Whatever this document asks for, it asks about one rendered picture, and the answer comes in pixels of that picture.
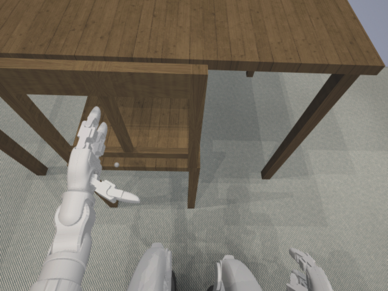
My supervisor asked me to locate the left robot hand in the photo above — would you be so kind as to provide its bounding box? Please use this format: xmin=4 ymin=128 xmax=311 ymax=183
xmin=67 ymin=106 xmax=140 ymax=203

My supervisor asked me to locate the right robot thigh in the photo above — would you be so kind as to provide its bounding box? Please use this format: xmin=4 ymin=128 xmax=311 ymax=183
xmin=215 ymin=259 xmax=262 ymax=291

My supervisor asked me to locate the right robot hand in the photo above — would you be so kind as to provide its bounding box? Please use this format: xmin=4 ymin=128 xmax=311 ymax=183
xmin=287 ymin=248 xmax=333 ymax=291

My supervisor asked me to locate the robot thigh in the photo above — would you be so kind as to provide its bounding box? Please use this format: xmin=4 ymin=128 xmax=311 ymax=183
xmin=215 ymin=259 xmax=262 ymax=291
xmin=126 ymin=247 xmax=172 ymax=291

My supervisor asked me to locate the table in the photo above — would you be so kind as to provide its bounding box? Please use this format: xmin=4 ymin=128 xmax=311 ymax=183
xmin=0 ymin=0 xmax=385 ymax=179

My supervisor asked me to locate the left robot thigh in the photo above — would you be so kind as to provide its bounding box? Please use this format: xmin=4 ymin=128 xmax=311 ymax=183
xmin=126 ymin=247 xmax=172 ymax=291

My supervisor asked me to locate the chair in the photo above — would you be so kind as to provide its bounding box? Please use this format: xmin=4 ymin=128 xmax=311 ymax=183
xmin=0 ymin=58 xmax=208 ymax=209

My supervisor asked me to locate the left robot forearm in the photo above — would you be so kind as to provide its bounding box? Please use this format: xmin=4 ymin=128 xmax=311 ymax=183
xmin=29 ymin=190 xmax=96 ymax=291

